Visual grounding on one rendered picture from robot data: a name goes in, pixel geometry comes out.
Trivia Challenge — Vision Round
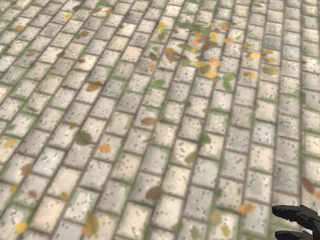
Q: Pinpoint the right robot hand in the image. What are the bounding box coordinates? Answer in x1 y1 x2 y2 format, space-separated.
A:
272 204 320 240

